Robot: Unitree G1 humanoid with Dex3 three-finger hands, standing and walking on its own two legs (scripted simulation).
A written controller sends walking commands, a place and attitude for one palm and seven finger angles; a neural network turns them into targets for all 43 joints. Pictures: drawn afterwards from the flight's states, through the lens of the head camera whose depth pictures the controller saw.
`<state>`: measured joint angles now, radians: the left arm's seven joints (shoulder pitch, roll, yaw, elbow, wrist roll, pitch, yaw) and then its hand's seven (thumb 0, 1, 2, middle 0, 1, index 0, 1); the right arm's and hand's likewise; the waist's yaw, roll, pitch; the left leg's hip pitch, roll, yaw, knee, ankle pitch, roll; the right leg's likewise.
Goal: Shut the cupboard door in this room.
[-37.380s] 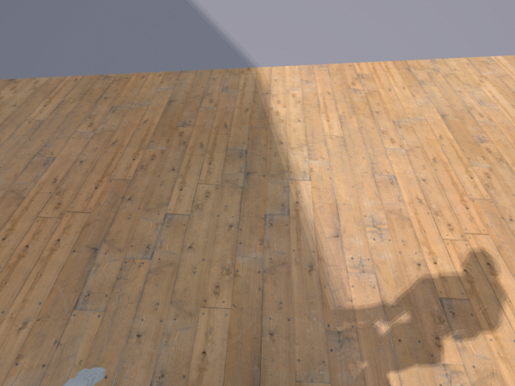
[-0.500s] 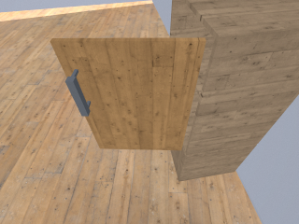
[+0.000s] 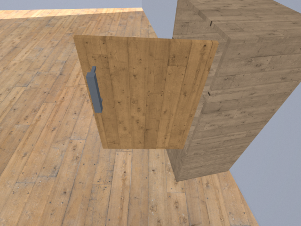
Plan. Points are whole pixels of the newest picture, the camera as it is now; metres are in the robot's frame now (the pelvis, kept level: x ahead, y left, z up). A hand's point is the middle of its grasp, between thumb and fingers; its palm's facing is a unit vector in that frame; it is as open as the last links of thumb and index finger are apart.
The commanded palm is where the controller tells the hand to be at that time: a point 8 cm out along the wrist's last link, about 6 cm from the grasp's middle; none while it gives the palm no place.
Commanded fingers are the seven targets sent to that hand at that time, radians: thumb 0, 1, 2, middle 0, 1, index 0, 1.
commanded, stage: come to a stop and stand still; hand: left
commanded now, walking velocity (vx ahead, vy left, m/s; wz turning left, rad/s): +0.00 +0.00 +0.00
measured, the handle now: (96, 90) +0.52 +0.22 +0.06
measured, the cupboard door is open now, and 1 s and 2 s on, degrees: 79 79 79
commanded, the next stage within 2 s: look again from close up in 0.38 s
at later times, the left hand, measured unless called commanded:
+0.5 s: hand out of the picture -0.04 +0.17 -0.17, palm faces +0.02 -0.99 -0.16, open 7.4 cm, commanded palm none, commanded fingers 0.00 0.90 0.90 -0.20 -0.30 -0.20 -0.30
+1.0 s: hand out of the picture -0.05 +0.14 -0.17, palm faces +0.02 -0.99 -0.14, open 7.4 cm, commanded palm none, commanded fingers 0.00 0.90 0.90 -0.20 -0.30 -0.20 -0.30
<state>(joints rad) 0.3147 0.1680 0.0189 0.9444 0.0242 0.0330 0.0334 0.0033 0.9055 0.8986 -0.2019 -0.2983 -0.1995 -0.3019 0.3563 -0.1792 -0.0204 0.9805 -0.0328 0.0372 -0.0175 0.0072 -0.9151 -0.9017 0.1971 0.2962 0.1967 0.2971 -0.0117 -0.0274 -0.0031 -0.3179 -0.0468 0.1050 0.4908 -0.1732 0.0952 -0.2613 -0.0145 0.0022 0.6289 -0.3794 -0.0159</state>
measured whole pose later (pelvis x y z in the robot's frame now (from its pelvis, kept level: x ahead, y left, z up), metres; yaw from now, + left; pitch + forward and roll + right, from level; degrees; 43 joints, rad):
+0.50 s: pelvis -0.01 +0.01 +0.01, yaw +0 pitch -1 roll +0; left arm 0.39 0.12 -0.01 1.07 0.03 0.01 0.04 0.00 0.90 0.90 -0.20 -0.30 -0.20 -0.30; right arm 0.30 -0.15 -0.01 1.06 -0.02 0.01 -0.02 0.01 -0.92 -0.90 0.20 0.30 0.20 0.30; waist 0.00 -0.01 -0.02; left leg -0.26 -0.07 0.12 0.35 -0.09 0.10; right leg -0.18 -0.02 0.01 0.44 -0.25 0.01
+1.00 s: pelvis -0.01 -0.01 +0.01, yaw +0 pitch +0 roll +0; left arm 0.41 0.11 -0.02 1.09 0.02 -0.01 0.04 0.00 0.90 0.90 -0.20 -0.30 -0.20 -0.30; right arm 0.32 -0.13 0.00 1.10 -0.01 0.01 -0.02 0.01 -0.91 -0.90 0.20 0.30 0.20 0.30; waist -0.01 -0.01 -0.02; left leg -0.27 -0.03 0.10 0.37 -0.10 0.07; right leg -0.18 0.01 0.00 0.43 -0.24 -0.01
